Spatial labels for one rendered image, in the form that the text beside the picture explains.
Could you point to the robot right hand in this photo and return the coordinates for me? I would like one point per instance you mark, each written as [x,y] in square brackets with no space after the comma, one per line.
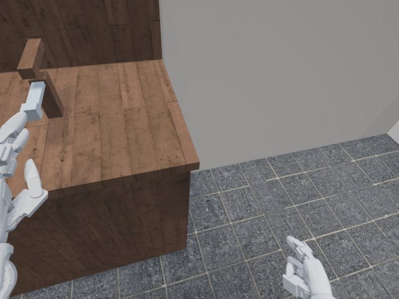
[311,278]

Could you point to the left robot forearm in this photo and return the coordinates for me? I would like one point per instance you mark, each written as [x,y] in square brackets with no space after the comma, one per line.
[8,272]

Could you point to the tap lever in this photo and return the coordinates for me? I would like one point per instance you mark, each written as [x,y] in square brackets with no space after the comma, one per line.
[32,107]

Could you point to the counter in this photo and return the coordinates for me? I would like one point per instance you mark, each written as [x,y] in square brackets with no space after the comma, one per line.
[112,148]

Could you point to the robot left hand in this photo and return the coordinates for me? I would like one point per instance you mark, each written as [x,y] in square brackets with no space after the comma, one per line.
[12,140]

